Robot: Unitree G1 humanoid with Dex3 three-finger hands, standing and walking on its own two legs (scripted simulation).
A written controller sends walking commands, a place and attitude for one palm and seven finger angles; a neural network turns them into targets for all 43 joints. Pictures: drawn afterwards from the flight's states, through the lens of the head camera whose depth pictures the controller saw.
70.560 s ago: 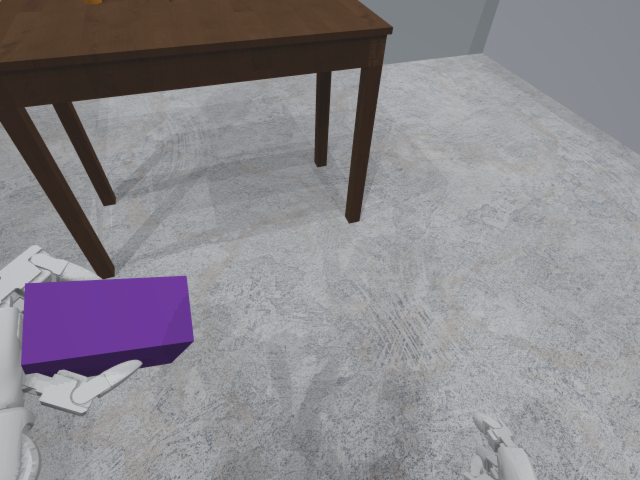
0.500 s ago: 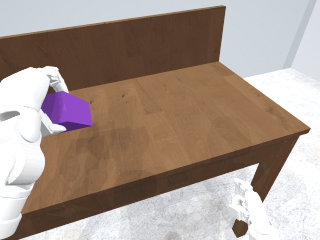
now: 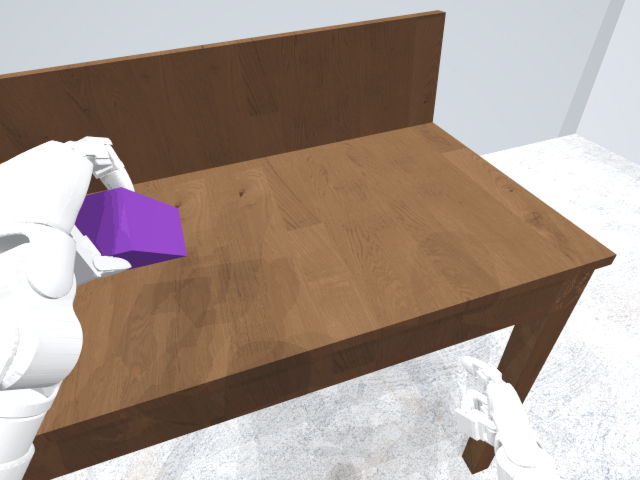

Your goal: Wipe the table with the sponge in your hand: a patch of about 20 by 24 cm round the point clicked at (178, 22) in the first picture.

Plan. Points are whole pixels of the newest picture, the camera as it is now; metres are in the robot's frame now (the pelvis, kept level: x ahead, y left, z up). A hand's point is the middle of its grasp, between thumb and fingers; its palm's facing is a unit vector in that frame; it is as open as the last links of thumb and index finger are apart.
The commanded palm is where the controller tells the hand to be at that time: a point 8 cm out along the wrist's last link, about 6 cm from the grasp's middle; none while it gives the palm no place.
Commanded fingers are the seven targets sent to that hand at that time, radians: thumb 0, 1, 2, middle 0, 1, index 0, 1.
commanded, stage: bring the sponge back beside the body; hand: left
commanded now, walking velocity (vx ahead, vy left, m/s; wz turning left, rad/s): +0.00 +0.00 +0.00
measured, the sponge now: (126, 238) +0.29 +0.29 +0.20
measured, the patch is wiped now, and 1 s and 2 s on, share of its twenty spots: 0.90 0.90 0.90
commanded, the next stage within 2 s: step back with the hand held close in 1.34 s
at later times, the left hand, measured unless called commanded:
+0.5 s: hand (82, 235) +0.23 +0.27 +0.26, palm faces +0.41 -0.16 -0.90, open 9.8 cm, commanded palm +0.17 +0.28 +0.32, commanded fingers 0.00 0.10 1.30 -1.20 -1.60 -1.20 -1.60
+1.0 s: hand (61, 265) +0.20 +0.28 +0.25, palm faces +0.43 -0.19 -0.88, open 9.8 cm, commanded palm +0.14 +0.28 +0.31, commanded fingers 0.00 0.10 1.30 -1.20 -1.60 -1.20 -1.60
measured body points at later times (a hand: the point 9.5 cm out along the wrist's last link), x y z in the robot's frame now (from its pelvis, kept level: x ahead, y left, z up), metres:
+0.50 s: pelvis +0.00 -0.01 +0.00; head -0.05 -0.05 +0.44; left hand +0.20 +0.28 +0.31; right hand +0.27 -0.18 -0.05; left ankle +0.03 +0.11 -0.74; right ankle +0.04 -0.08 -0.74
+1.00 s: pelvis +0.00 +0.01 +0.00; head -0.06 -0.04 +0.44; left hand +0.17 +0.29 +0.29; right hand +0.27 -0.17 -0.04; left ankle +0.03 +0.11 -0.74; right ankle +0.04 -0.08 -0.74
